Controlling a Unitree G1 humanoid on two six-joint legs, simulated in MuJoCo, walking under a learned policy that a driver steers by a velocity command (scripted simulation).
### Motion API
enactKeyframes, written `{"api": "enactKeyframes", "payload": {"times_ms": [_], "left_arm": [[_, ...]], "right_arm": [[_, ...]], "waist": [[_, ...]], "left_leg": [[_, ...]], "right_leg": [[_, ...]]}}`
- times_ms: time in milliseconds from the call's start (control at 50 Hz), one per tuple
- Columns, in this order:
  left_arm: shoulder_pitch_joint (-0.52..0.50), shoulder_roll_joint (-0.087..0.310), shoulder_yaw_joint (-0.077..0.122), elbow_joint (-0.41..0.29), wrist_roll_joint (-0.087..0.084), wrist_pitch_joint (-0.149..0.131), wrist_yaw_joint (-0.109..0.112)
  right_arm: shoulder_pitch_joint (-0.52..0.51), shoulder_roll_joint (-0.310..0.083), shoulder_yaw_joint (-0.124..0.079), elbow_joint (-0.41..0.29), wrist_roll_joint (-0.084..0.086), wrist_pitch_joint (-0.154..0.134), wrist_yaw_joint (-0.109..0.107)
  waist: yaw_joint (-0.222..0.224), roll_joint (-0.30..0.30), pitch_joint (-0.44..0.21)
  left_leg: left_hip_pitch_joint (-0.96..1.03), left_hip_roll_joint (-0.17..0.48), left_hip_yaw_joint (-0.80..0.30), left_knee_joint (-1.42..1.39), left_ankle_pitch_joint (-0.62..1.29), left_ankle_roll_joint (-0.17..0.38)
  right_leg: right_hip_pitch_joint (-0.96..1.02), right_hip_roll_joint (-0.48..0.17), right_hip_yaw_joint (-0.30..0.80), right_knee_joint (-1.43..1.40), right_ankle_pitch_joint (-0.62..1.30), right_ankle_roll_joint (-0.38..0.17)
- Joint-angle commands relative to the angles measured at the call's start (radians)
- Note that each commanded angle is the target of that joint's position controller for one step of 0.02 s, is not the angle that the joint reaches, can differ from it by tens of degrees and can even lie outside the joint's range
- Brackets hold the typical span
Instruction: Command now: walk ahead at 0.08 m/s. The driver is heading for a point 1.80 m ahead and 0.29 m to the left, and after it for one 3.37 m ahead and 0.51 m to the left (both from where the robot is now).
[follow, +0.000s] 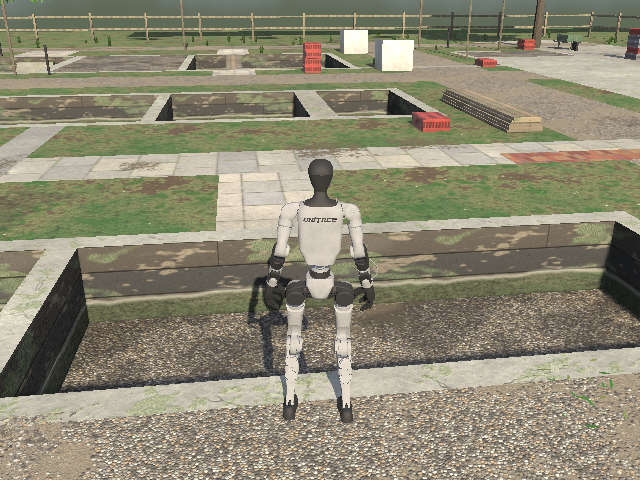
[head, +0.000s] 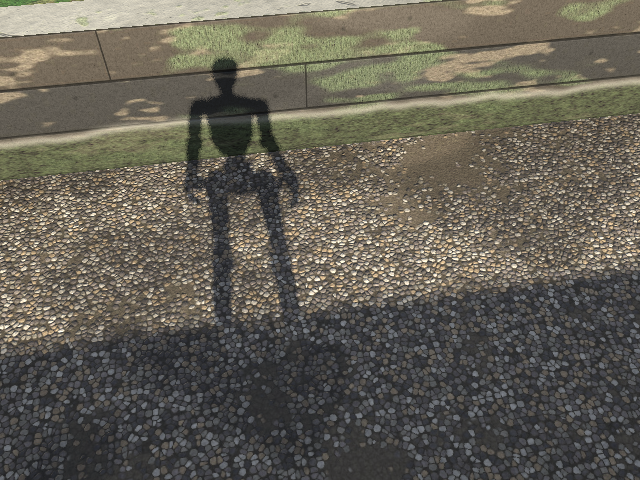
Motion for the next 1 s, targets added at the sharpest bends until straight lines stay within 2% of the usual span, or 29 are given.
{"api": "enactKeyframes", "payload": {"times_ms": [20, 60, 140, 160, 200, 240, 260, 320, 420, 440, 460, 480, 500, 560, 600, 620, 700, 820, 840, 900, 940, 1000], "left_arm": [[0.043, 0.112, 0.023, -0.024, -0.002, -0.003, 0.003], [0.05, 0.11, 0.023, -0.012, -0.007, -0.004, 0.002], [0.036, 0.107, 0.02, 0.001, -0.001, -0.002, 0.003], [0.106, 0.143, 0.035, 0.025, 0.009, 0.001, -0.014], [0.102, 0.129, 0.037, 0.03, -0.001, -0.001, -0.024], [0.089, 0.117, 0.036, 0.029, -0.001, 0.001, -0.025], [0.102, 0.107, 0.036, 0.036, -0.006, 0.001, -0.031], [0.107, 0.1, 0.034, 0.037, 0.002, 0.005, -0.032], [0.138, 0.102, 0.032, 0.041, 0.005, 0.009, -0.024], [0.087, 0.079, 0.019, 0.045, 0.013, 0.004, -0.015], [0.089, 0.086, 0.018, 0.05, 0.017, 0.002, -0.01], [0.095, 0.103, 0.023, 0.069, 0.017, 0.01, -0.006], [0.102, 0.1, 0.022, 0.071, 0.02, 0.014, -0.005], [0.081, 0.084, 0.017, 0.065, 0.017, 0.019, -0.001], [0.072, 0.081, 0.015, 0.058, 0.018, 0.011, -0.001], [0.068, 0.07, 0.01, 0.039, 0.023, -0.005, -0.001], [0.086, 0.079, 0.015, 0.028, 0.018, -0.037, -0.007], [0.09, 0.103, 0.028, 0.006, 0.008, -0.038, -0.004], [0.074, 0.091, 0.024, -0.011, 0.011, -0.032, 0.004], [0.051, 0.107, 0.028, -0.029, 0.012, -0.023, 0.011], [0.022, 0.097, 0.025, -0.047, 0.009, -0.019, 0.014], [-0.025, 0.072, 0.018, -0.079, 0.005, -0.018, 0.013]], "right_arm": [[0.059, -0.091, -0.015, -0.02, 0.001, -0.001, -0.004], [0.047, -0.093, -0.014, -0.018, 0.0, -0.002, -0.005], [0.04, -0.088, -0.011, -0.005, 0.001, -0.004, -0.001], [0.144, -0.121, -0.024, 0.051, -0.011, -0.002, -0.016], [0.147, -0.112, -0.026, 0.072, -0.009, 0.0, -0.027], [0.135, -0.1, -0.025, 0.082, -0.01, 0.001, -0.031], [0.15, -0.089, -0.025, 0.092, -0.001, 0.0, -0.027], [0.158, -0.091, -0.026, 0.111, -0.007, -0.002, -0.025], [0.198, -0.089, -0.024, 0.146, -0.009, -0.01, -0.027], [0.12, -0.033, -0.002, 0.123, -0.01, -0.013, -0.005], [0.122, -0.037, -0.001, 0.12, -0.011, -0.015, 0.004], [0.119, -0.085, -0.014, 0.117, -0.005, -0.024, 0.015], [0.133, -0.104, -0.02, 0.122, -0.002, -0.029, 0.02], [0.131, -0.067, -0.016, 0.124, -0.008, -0.03, 0.019], [0.133, -0.061, -0.014, 0.12, -0.012, -0.033, 0.015], [0.153, -0.037, -0.008, 0.133, -0.024, -0.029, 0.007], [0.17, -0.075, -0.023, 0.134, -0.021, -0.03, 0.004], [0.117, -0.049, -0.027, 0.099, -0.021, -0.037, 0.004], [0.071, -0.031, -0.021, 0.065, -0.027, -0.036, -0.002], [0.064, -0.045, -0.026, 0.044, -0.02, -0.037, -0.007], [0.076, -0.047, -0.027, 0.035, -0.018, -0.032, -0.006], [0.087, -0.058, -0.025, 0.021, -0.023, -0.018, -0.004]], "waist": [[-0.007, 0.001, -0.048], [0.0, -0.003, -0.046], [-0.003, 0.007, -0.037], [0.0, -0.025, -0.018], [-0.001, -0.002, 0.007], [0.0, 0.007, 0.008], [0.002, -0.001, 0.025], [0.005, 0.007, 0.044], [0.01, 0.012, 0.054], [0.012, 0.053, 0.023], [0.008, 0.039, 0.009], [0.006, -0.007, 0.007], [0.009, -0.005, 0.006], [0.007, -0.003, 0.103], [0.003, 0.01, 0.131], [0.002, 0.052, 0.134], [-0.001, 0.04, 0.077], [0.015, -0.041, 0.028], [0.018, -0.044, 0.011], [0.009, -0.046, -0.018], [-0.011, -0.023, -0.04], [-0.035, 0.033, -0.056]], "left_leg": [[0.101, 0.022, 0.0, -0.044, 0.589, 0.024], [0.123, 0.028, 0.003, -0.063, 0.579, 0.021], [0.107, 0.036, -0.003, -0.098, 0.538, 0.023], [0.153, 0.011, -0.032, -0.109, 0.56, 0.023], [0.168, 0.015, -0.024, -0.116, 0.56, 0.026], [0.165, 0.016, -0.025, -0.127, 0.537, 0.029], [0.164, 0.021, -0.023, -0.116, 0.503, 0.026], [0.131, 0.019, -0.02, -0.124, 0.448, 0.025], [0.097, 0.014, -0.016, -0.129, 0.411, 0.021], [0.055, 0.044, -0.006, -0.137, 0.35, 0.025], [0.045, 0.031, -0.007, -0.149, 0.258, 0.025], [0.03, 0.019, -0.008, -0.136, 0.16, 0.032], [0.013, 0.001, 0.004, -0.116, 0.067, 0.043], [-0.066, -0.028, 0.015, -0.062, -0.088, 0.064], [-0.088, -0.021, 0.0, -0.041, -0.081, 0.075], [-0.082, -0.01, -0.006, -0.032, 0.023, 0.078], [-0.029, 0.007, -0.022, 0.045, 0.22, 0.104], [-0.074, -0.047, 0.055, 0.189, 0.316, 0.068], [-0.077, -0.063, 0.075, 0.186, 0.354, 0.055], [-0.041, -0.068, 0.091, 0.184, 0.387, 0.046], [0.02, -0.057, 0.088, 0.17, 0.465, 0.052], [0.082, -0.005, 0.054, 0.134, 0.595, 0.079]], "right_leg": [[0.001, -0.053, 0.011, -0.071, 0.671, -0.009], [-0.019, -0.056, 0.017, -0.098, 0.634, -0.009], [-0.018, -0.057, 0.013, -0.134, 0.553, -0.005], [-0.026, -0.034, 0.03, -0.148, 0.592, 0.006], [-0.053, -0.035, 0.022, -0.163, 0.55, 0.013], [-0.06, -0.033, 0.019, -0.171, 0.501, 0.016], [-0.08, -0.029, 0.006, -0.167, 0.438, 0.014], [-0.097, -0.027, 0.004, -0.173, 0.373, 0.012], [-0.102, -0.025, -0.001, -0.17, 0.342, 0.011], [-0.075, -0.062, 0.004, -0.181, 0.269, -0.004], [-0.065, -0.054, 0.005, -0.179, 0.219, -0.009], [-0.072, -0.031, -0.008, -0.139, 0.149, -0.008], [-0.088, -0.018, -0.017, -0.112, 0.061, -0.02], [-0.215, 0.006, -0.022, -0.059, -0.089, -0.042], [-0.264, 0.012, -0.023, -0.02, -0.066, -0.049], [-0.269, 0.007, -0.036, 0.006, 0.026, -0.056], [-0.26, 0.015, -0.054, 0.092, 0.165, -0.062], [-0.178, -0.01, -0.026, 0.128, 0.488, -0.086], [-0.139, -0.016, -0.017, 0.121, 0.619, -0.083], [-0.111, -0.019, -0.027, 0.155, 0.774, -0.079], [-0.135, 0.0, -0.051, 0.183, 0.761, -0.066], [-0.189, 0.023, -0.085, 0.231, 0.588, -0.047]]}}
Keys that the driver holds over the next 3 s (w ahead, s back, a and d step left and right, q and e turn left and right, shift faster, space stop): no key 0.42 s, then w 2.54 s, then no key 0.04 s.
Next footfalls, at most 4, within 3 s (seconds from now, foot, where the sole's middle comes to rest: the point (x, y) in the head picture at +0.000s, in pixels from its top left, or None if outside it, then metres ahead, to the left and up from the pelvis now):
none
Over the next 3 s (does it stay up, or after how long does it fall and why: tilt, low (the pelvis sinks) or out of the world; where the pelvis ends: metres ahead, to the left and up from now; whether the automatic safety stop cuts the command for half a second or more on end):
stays up -0.02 0.01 -0.02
